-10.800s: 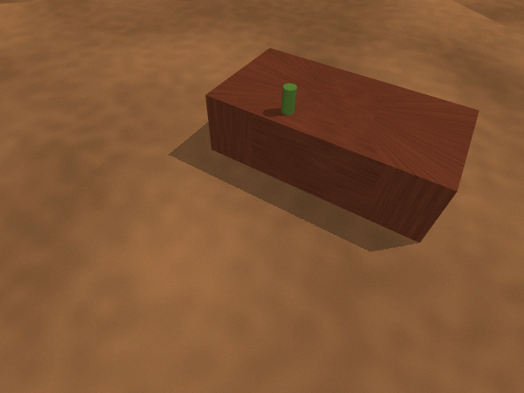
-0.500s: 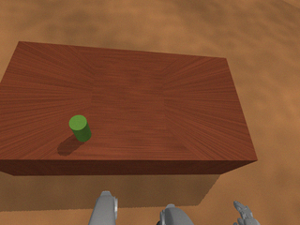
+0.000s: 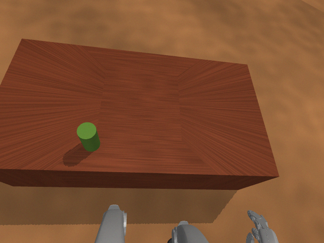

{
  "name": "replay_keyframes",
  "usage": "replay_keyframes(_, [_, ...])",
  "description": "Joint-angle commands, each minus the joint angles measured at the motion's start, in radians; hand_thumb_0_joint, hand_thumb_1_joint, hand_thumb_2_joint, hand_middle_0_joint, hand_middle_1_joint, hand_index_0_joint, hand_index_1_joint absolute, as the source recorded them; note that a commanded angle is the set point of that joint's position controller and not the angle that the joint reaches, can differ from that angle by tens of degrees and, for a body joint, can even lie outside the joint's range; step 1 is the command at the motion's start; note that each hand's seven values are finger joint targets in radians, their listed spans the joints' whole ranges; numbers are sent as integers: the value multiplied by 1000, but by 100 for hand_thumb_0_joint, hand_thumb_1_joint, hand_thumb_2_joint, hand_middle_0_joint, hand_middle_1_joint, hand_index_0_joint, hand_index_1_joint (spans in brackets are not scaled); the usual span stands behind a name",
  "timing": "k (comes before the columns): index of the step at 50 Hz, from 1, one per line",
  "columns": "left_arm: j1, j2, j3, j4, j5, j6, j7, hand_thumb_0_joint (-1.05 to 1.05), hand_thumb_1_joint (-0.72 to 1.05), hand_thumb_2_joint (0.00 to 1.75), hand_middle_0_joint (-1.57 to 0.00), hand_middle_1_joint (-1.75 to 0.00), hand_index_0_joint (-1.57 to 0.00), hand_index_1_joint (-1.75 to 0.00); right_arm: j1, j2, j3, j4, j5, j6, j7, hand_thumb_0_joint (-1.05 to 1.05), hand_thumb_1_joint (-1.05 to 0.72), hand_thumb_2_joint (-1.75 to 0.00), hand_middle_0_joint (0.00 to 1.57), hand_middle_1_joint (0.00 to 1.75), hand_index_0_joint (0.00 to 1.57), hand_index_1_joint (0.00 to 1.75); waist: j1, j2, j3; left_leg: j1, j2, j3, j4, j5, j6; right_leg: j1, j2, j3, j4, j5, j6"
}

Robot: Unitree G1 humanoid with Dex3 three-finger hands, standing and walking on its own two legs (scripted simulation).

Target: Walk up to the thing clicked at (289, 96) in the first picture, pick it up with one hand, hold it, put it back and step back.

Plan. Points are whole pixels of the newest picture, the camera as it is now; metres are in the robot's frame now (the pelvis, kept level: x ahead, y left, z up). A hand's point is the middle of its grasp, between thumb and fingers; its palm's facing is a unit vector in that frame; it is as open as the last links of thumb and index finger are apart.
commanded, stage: go down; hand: left
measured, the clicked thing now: (89, 137) +0.46 +0.23 -0.27
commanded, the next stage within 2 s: approach in 0.90 s
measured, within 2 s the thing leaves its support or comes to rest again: neither
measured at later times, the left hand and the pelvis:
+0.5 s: hand out of the picture +0.34 +0.43 +0.01, palm faces +0.27 -0.96 -0.09, open 17.5 cm; pelvis -0.01 +0.00 -0.01, yaw -1 degrees
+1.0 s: hand out of the picture +0.35 +0.44 +0.01, palm faces +0.27 -0.96 -0.07, open 17.4 cm; pelvis -0.01 +0.00 -0.02, yaw -1 degrees
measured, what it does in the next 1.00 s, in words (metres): stands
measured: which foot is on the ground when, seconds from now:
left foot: down 0.00-1.00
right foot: down 0.00-1.00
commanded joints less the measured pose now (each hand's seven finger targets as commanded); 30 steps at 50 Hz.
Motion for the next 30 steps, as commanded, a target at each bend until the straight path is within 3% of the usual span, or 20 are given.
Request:
replay_keyframes(1, [-206,419,64,-164,-32,-61,-8,0,-61,6,-9,-7,-6,-9,97,-218,-82,-71,0,-24,-24,0,-92,-90,20,30,20,30,19,255,-374,465,-22,20,-152,255,23,-39,28,-39,-104,225,-74])
replay_keyframes(7, [-233,459,87,-181,-39,-74,-8,0,-59,8,-8,-7,-6,-9,90,-216,-74,-80,0,-25,-25,0,-91,-90,20,30,20,30,21,271,-373,442,-23,22,-149,193,21,-52,31,-37,-105,189,-74])
replay_keyframes(15, [-237,469,105,-165,-47,-84,-25,0,-60,9,-9,-8,-6,-10,98,-229,-74,-77,-2,-20,-24,0,-90,-90,20,30,20,30,27,283,-417,481,-11,-3,-130,292,14,-97,35,-51,-67,220,-74])
replay_keyframes(19, [-249,480,108,-146,-47,-84,-33,0,-58,9,-8,-8,-6,-11,96,-228,-70,-79,-4,-18,-24,0,-90,-90,20,30,20,30,24,270,-407,448,-15,-3,-122,251,17,-101,34,-48,-66,200,-75])
replay_keyframes(20, [-261,502,114,-156,-47,-87,-31,0,-58,10,-8,-8,-5,-11,101,-224,-64,-79,-5,-19,-22,0,-90,-90,20,30,20,30,27,275,-407,434,-21,8,-114,257,20,-84,29,-42,-68,212,-76])
replay_keyframes(22, [-255,485,109,-137,-48,-88,-36,0,-60,10,-9,-8,-5,-11,105,-223,-61,-78,-7,-14,-23,0,-90,-90,20,30,20,30,18,249,-419,436,-22,10,-98,291,24,-84,30,-42,-64,238,-73])
replay_keyframes(26, [-297,531,124,-144,-41,-94,-40,0,-58,10,-9,-9,-6,-12,96,-227,-61,-81,-8,-13,-21,0,-90,-90,20,30,20,30,26,294,-412,423,-20,5,-105,235,19,-110,30,-42,-51,193,-75])
replay_keyframes(29, [-320,522,112,-145,-40,-96,-41,0,-58,10,-9,-8,-6,-11,96,-231,-60,-86,-6,-12,-21,0,-89,-90,20,30,20,30,16,291,-403,413,-18,3,-119,171,19,-125,33,-43,-48,160,-77])
replay_keyframes(30, [-320,522,111,-140,-40,-97,-42,0,-56,10,-9,-8,-5,-11,98,-228,-56,-86,-9,-12,-23,0,-89,-90,20,30,20,30,14,280,-408,405,-21,6,-104,192,21,-126,29,-42,-50,174,-76])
